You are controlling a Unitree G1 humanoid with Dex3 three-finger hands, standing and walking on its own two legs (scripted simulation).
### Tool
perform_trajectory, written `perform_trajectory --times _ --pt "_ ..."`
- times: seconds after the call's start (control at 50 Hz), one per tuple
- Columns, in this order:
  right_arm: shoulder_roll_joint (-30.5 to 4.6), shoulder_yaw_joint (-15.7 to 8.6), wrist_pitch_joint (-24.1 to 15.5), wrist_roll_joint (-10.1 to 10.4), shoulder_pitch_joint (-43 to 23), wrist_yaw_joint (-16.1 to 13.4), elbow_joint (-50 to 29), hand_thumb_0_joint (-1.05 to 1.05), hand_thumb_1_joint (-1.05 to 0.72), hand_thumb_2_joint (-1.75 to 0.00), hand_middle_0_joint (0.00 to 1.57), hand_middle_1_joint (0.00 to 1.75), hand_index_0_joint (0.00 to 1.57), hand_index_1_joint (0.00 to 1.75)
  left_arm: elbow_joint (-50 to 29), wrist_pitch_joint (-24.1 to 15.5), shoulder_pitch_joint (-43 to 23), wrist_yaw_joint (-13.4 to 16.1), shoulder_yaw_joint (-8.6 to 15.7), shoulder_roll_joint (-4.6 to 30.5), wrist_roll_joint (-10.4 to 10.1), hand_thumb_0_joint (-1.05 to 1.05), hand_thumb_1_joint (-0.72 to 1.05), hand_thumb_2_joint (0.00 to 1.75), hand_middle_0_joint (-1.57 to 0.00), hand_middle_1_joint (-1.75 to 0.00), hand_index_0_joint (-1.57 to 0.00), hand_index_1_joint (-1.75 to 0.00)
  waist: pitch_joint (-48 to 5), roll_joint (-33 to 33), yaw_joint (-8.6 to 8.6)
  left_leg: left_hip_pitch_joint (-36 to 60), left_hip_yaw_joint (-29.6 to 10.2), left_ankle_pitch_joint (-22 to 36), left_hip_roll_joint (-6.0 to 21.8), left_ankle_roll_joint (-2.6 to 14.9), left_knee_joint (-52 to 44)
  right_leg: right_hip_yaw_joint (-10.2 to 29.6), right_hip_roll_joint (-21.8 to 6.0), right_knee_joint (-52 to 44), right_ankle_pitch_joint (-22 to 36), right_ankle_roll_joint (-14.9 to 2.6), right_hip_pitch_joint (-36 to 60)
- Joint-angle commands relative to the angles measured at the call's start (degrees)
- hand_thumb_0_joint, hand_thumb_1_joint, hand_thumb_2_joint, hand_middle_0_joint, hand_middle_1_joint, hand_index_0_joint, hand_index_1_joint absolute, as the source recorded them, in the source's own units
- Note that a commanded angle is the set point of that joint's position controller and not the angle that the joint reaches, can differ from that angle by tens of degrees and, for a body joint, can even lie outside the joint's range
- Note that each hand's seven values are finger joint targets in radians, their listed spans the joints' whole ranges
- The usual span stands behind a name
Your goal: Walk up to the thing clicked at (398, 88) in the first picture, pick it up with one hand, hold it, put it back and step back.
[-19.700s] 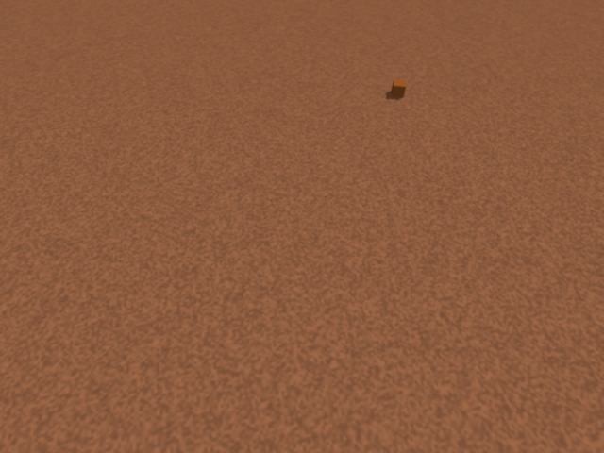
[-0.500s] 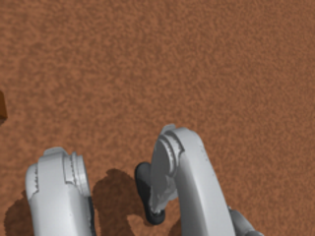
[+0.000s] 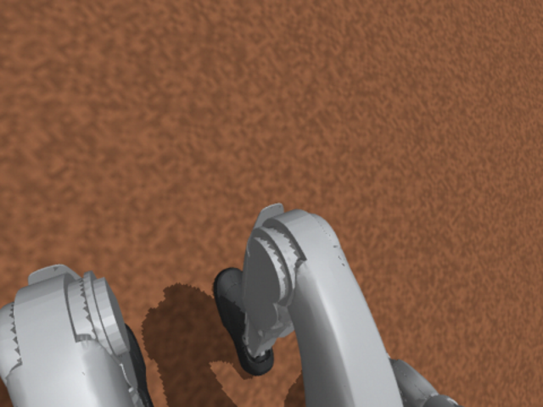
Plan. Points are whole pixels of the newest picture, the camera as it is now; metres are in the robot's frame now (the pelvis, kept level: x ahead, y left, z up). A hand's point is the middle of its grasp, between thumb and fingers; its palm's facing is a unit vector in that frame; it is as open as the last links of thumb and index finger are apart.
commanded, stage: rest palm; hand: left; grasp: from above
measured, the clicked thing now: out of the picture +0.44 +0.35 -0.26
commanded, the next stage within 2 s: close in 0.60 s
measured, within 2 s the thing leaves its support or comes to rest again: neither
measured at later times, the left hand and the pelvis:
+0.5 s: hand out of the picture +0.42 +0.34 -0.24, palm faces -0.43 -0.11 -0.90, open 13.8 cm; pelvis +0.00 +0.01 +0.00, yaw -2 degrees
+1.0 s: hand out of the picture +0.42 +0.35 -0.24, palm faces -0.47 -0.16 -0.87, open 12.7 cm; pelvis +0.00 +0.01 +0.00, yaw -3 degrees
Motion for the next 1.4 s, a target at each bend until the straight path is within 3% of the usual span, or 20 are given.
perform_trajectory --times 0.0,0.06,0.12,0.22,0.32,0.38,0.4,0.42,0.44,0.46,0.48,0.5,0.66,0.76,0.92,1.08,1.16,1.28,1.32,1.38 --pt "-16.68 -4.34 0.03 -0.19 11.29 -1.67 0.51 0.00 -0.90 -0.90 0.20 0.30 0.20 0.30 -8.19 -4.59 -13.35 1.23 -0.70 16.28 -1.30 0.00 -0.50 0.93 -0.06 -1.00 -0.07 -0.99 -40.32 23.70 -0.95 26.78 2.18 11.88 -0.52 -0.54 -12.96 0.59 3.23 -13.11 11.55 0.24 24.20" --pt "-17.28 -4.18 0.15 -0.88 9.96 -2.10 0.41 0.00 -0.89 -0.90 0.20 0.30 0.20 0.30 -7.18 -6.47 -11.99 2.88 -1.23 16.88 -0.52 0.00 -0.48 0.92 -0.05 -1.00 -0.07 -0.97 -38.92 24.73 0.14 26.30 1.92 9.25 -0.20 -0.84 -13.72 0.06 3.64 -13.20 8.61 -0.13 22.70" --pt "-17.26 -3.85 -0.04 -1.26 8.82 -2.11 0.96 0.00 -0.89 -0.90 0.20 0.30 0.20 0.30 -9.51 -7.14 -13.39 4.93 -3.45 15.49 1.29 0.00 -0.49 0.93 -0.05 -0.98 -0.07 -0.96 -39.56 28.93 0.84 30.13 0.47 12.14 0.36 -1.69 -14.90 -1.32 3.80 -11.70 10.24 -0.46 19.97" --pt "-18.33 -3.69 -0.88 -1.81 7.89 -1.13 1.51 0.00 -0.89 -0.90 0.20 0.30 0.20 0.30 -3.63 -4.99 -10.70 9.96 -4.45 13.60 3.98 0.00 -0.45 0.93 -0.07 -0.99 -0.09 -0.96 -37.67 27.69 -0.08 30.82 -1.51 16.11 0.88 -2.16 -15.64 -2.58 4.17 -9.90 13.79 -0.42 17.63" --pt "-19.06 -3.69 -2.92 -1.81 6.66 0.32 1.26 0.00 -0.89 -0.90 0.20 0.30 0.20 0.30 -2.37 -1.53 -13.78 12.49 -6.50 11.80 5.02 0.00 -0.46 0.91 -0.07 -0.97 -0.09 -0.95 -35.10 29.95 -1.67 32.07 -2.11 15.36 1.12 -2.57 -16.39 -2.58 4.04 -9.20 14.22 -0.36 14.81" --pt "-19.98 -4.00 -4.44 -1.53 5.74 1.01 0.06 0.00 -0.90 -0.90 0.20 0.30 0.20 0.30 -3.05 0.38 -15.00 13.13 -4.41 13.67 3.90 0.00 -0.46 0.97 -0.11 -0.96 -0.11 -0.96 -35.31 28.41 -1.26 29.81 -2.04 13.73 0.91 -2.14 -16.14 -2.18 3.45 -9.35 13.37 -0.10 15.67" --pt "-19.64 -3.81 -4.69 -1.54 6.09 1.15 0.41 0.00 -0.90 -0.90 0.20 0.30 0.20 0.30 -2.16 0.99 -15.44 12.99 -5.10 12.49 3.59 0.00 -0.44 0.97 -0.12 -0.98 -0.12 -0.98 -35.78 28.89 -1.48 30.45 -1.95 12.97 0.84 -2.18 -16.49 -2.08 3.50 -9.56 12.96 -0.18 15.88" --pt "-19.98 -4.06 -5.12 -1.54 5.68 1.22 0.42 0.00 -0.90 -0.90 0.20 0.30 0.20 0.30 -0.61 1.35 -14.66 12.93 -3.51 14.02 3.21 0.00 -0.42 0.98 -0.13 -0.99 -0.13 -0.99 -34.14 28.71 -1.61 29.18 -2.21 10.39 0.94 -2.11 -16.75 -2.18 3.56 -9.50 10.91 -0.24 14.83" --pt "-19.65 -4.12 -5.58 -1.60 5.65 1.38 -0.06 0.00 -0.90 -0.90 0.20 0.30 0.20 0.30 -1.82 1.65 -15.69 12.28 -5.22 11.95 3.02 0.00 -0.44 0.96 -0.12 -0.99 -0.13 -0.98 -34.42 28.54 -1.89 28.85 -1.96 9.89 0.81 -2.00 -16.74 -2.06 3.46 -10.07 10.61 -0.14 14.90" --pt "-19.26 -3.81 -5.58 -1.48 6.39 1.45 0.88 0.00 -0.90 -0.90 0.20 0.30 0.20 0.30 -0.15 2.11 -14.10 11.93 -2.46 14.41 2.22 0.00 -0.45 0.94 -0.11 -0.99 -0.12 -0.98 -33.98 27.25 -1.79 28.15 -2.13 8.54 0.86 -1.80 -16.59 -2.28 3.41 -10.35 9.41 -0.09 15.21" --pt "-19.91 -4.38 -5.59 -1.39 6.65 1.36 0.30 0.00 -0.90 -0.90 0.20 0.30 0.20 0.30 -1.45 2.34 -14.86 11.15 -3.07 13.97 2.23 0.00 -0.46 0.93 -0.10 -0.99 -0.11 -0.98 -35.03 28.10 -1.97 28.19 -1.57 8.61 0.71 -1.65 -16.45 -1.74 3.39 -10.66 9.68 -0.07 15.98" --pt "-19.05 -4.16 -5.58 -1.17 7.47 1.35 -0.05 0.00 -0.90 -0.90 0.20 0.30 0.20 0.30 -0.61 2.32 -14.05 10.40 -1.50 14.64 1.42 0.00 -0.48 0.92 -0.08 -0.99 -0.09 -0.98 -35.01 27.98 -1.95 28.87 -1.80 9.29 0.68 -1.71 -16.57 -2.10 2.95 -10.35 9.94 0.04 15.85" --pt "-17.51 -2.35 -4.72 -0.74 8.59 1.38 0.07 0.00 -0.90 -0.90 0.20 0.30 0.20 0.30 -1.53 1.27 -10.29 5.03 -3.11 13.41 -1.47 0.00 -0.45 0.97 -0.11 -1.05 -0.12 -1.03 -36.91 26.00 -2.22 28.63 -0.45 16.40 0.44 -1.35 -14.17 -1.67 3.41 -11.07 16.16 0.43 22.51" --pt "-17.92 -1.86 -3.28 -0.15 8.35 0.85 -0.60 0.00 -0.89 -0.90 0.20 0.30 0.20 0.30 -3.46 -1.13 -7.44 3.84 -2.79 14.84 -2.72 0.00 -0.37 0.94 -0.18 -0.97 -0.18 -0.96 -38.71 26.45 -0.37 29.44 -1.05 18.31 0.63 -1.81 -14.71 -2.00 3.76 -10.95 16.82 0.02 24.57" --pt "-18.25 -1.23 -1.77 -0.60 8.36 -0.09 -1.10 0.00 -0.89 -0.90 0.20 0.30 0.20 0.30 -4.13 -4.55 -8.02 5.87 -1.73 16.84 -1.04 0.00 -0.24 0.86 -0.26 -0.90 -0.27 -0.89 -36.21 24.85 -0.47 26.73 -1.27 13.66 0.76 -1.19 -15.18 -2.53 4.30 -11.96 12.73 -0.06 22.90" --pt "-18.76 -1.47 -2.61 -1.41 7.13 -0.73 -1.08 0.00 -0.89 -0.90 0.20 0.30 0.20 0.30 -2.40 -3.47 -12.75 8.91 -4.60 15.51 3.19 0.00 -0.11 0.77 -0.32 -0.88 -0.36 -0.84 -33.60 26.53 -2.23 28.14 -1.98 10.04 1.25 -1.77 -15.99 -2.84 4.36 -11.05 10.01 -0.18 17.44" --pt "-19.04 -1.44 -3.86 -1.63 4.91 -0.70 -0.52 0.00 -0.89 -0.90 0.20 0.30 0.20 0.30 -1.57 -2.03 -13.02 9.84 -6.21 13.66 2.95 0.00 -0.05 0.75 -0.39 -0.83 -0.41 -0.80 -31.26 25.73 -2.21 26.42 -2.61 8.04 1.22 -1.74 -16.38 -2.81 4.17 -11.23 8.42 -0.08 15.30" --pt "-19.58 -2.07 -4.88 -1.44 5.55 0.32 -0.84 0.00 -0.89 -0.90 0.20 0.30 0.20 0.30 -3.47 -0.18 -14.44 9.19 -4.83 15.59 3.04 0.00 0.03 0.67 -0.46 -0.76 -0.49 -0.73 -34.74 31.20 -1.34 32.86 -4.59 12.21 1.72 -3.37 -18.05 -3.42 3.26 -8.31 11.26 -0.04 13.32" --pt "-19.33 -1.85 -5.02 -1.52 6.18 0.74 -1.37 0.00 -0.89 -0.90 0.20 0.30 0.20 0.30 -0.82 0.68 -13.24 8.63 -4.85 14.21 2.63 0.00 0.07 0.68 -0.49 -0.76 -0.52 -0.73 -33.32 29.69 -2.49 31.28 -3.56 13.09 1.48 -2.87 -17.00 -3.22 3.33 -8.92 12.74 0.15 15.37" --pt "-19.21 -1.92 -5.02 -1.07 7.05 0.77 -0.99 0.00 -0.89 -0.90 0.20 0.30 0.20 0.30 -1.75 0.94 -13.40 8.06 -3.62 15.14 1.14 0.00 0.12 0.65 -0.52 -0.75 -0.55 -0.71 -33.53 27.20 -1.74 27.52 -1.52 11.95 0.79 -1.82 -15.98 -2.36 3.62 -10.92 12.54 0.18 18.30"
